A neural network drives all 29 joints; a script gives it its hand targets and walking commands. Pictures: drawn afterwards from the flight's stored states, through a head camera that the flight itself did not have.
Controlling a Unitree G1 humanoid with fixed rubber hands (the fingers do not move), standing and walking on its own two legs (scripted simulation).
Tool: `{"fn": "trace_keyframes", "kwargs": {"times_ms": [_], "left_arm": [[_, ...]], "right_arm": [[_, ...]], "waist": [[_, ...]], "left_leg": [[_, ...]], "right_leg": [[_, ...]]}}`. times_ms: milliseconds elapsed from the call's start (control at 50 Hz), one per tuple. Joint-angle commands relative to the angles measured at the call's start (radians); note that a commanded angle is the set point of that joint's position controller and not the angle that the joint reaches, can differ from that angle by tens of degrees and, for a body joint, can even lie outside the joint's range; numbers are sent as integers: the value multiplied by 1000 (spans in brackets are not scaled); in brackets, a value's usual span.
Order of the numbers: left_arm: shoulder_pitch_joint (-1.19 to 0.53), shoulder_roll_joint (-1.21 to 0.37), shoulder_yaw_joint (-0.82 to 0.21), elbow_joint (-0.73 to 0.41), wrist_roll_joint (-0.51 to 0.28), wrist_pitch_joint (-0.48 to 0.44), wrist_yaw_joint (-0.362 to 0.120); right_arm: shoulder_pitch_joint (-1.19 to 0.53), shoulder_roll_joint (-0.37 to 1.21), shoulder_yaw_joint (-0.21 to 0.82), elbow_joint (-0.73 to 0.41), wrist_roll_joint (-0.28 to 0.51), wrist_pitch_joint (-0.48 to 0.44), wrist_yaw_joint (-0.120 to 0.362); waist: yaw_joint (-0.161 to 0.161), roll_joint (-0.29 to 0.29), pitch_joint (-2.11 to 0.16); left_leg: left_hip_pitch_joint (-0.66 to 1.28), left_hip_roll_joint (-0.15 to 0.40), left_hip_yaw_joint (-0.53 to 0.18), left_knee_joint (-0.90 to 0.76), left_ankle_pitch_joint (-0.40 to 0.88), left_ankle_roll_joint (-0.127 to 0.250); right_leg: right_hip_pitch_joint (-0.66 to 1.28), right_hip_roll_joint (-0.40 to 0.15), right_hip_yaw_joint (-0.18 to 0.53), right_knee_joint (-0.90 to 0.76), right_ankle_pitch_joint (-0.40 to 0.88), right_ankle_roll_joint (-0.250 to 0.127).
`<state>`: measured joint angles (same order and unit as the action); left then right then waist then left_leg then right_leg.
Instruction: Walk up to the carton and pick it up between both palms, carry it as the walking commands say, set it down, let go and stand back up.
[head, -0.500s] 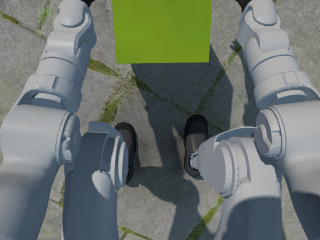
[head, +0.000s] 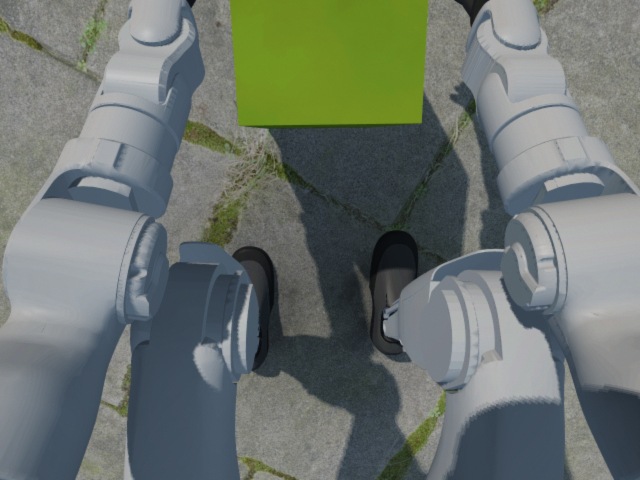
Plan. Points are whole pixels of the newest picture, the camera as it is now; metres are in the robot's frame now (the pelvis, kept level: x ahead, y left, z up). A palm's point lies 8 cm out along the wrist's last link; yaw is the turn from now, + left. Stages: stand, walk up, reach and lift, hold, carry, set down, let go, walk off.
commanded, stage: reach and lift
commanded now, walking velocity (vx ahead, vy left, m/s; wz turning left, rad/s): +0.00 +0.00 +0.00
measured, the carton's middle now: (323, 48) +0.51 +0.00 -0.25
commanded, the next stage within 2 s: none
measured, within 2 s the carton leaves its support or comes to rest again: leaves its support in 0.56 s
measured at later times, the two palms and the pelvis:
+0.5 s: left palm out of the picture +0.54 +0.12 -0.19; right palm out of the picture +0.55 -0.13 -0.18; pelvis +0.01 -0.01 -0.01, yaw +1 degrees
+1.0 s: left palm out of the picture +0.55 +0.12 -0.16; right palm out of the picture +0.56 -0.13 -0.15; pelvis +0.02 -0.01 -0.01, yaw +2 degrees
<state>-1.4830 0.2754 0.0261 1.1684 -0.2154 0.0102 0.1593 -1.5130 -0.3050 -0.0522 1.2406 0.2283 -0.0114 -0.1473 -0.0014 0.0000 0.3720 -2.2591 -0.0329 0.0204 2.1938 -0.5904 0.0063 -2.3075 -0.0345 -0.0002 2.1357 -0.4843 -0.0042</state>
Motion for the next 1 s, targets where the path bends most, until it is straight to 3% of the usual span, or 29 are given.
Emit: {"fn": "trace_keyframes", "kwargs": {"times_ms": [0, 100, 240, 360, 420, 460, 520, 600, 740, 980], "left_arm": [[-250, 52, 6, -92, 9, -21, 3], [-254, 17, 8, -109, 24, -25, 4], [-266, -118, -21, -131, 29, -25, -20], [-411, -559, -90, -143, 60, 2, -134], [-448, -812, -84, -163, 118, 40, -215], [-452, -900, -75, -186, 145, 62, -253], [-436, -977, -57, -223, 171, 86, -288], [-394, -1042, -32, -233, 188, 107, -315], [-359, -1082, -12, -240, 207, 134, -335], [-404, -1132, -61, -310, 202, 161, -315]], "right_arm": [[-239, -50, 1, -92, -1, -18, -4], [-240, -5, 7, -98, -11, -17, -9], [-227, 112, -7, -100, -66, -21, -4], [-374, 573, 45, -134, -108, 3, 107], [-387, 839, 33, -165, -166, 49, 187], [-365, 940, 10, -194, -200, 77, 223], [-337, 1034, -1, -229, -207, 106, 262], [-305, 1109, -5, -237, -201, 133, 292], [-268, 1139, -31, -235, -218, 155, 309], [-296, 1174, -16, -321, -232, 184, 305]], "waist": [[0, 1, -1192], [4, 2, -1212], [-25, 21, -1195], [-13, 30, -1152], [-35, 24, -1104], [-43, 22, -1096], [-24, 29, -1066], [-8, 25, -1056], [-19, 33, -1015], [-50, 60, -1190]], "left_leg": [[482, -41, -27, -211, 266, -51], [490, -51, -21, -205, 287, -52], [491, -65, -19, -201, 299, -56], [469, -94, -13, -181, 267, -42], [477, -118, -4, -152, 287, -43], [437, -127, 8, -145, 286, -41], [407, -131, 23, -135, 295, -33], [396, -130, 26, -124, 319, -24], [366, -132, 23, -127, 310, -18], [476, -144, 25, -158, 353, -25]], "right_leg": [[697, 72, 9, -88, 262, 25], [723, 84, 7, -87, 285, 28], [725, 103, -1, -88, 300, 25], [669, 133, -19, -53, 263, 15], [608, 156, -35, -49, 254, 16], [607, 167, -47, -41, 265, 17], [617, 172, -46, -31, 281, 12], [607, 176, -47, -22, 299, 6], [570, 183, -48, -28, 286, 0], [594, 189, -71, -48, 310, 7]]}}
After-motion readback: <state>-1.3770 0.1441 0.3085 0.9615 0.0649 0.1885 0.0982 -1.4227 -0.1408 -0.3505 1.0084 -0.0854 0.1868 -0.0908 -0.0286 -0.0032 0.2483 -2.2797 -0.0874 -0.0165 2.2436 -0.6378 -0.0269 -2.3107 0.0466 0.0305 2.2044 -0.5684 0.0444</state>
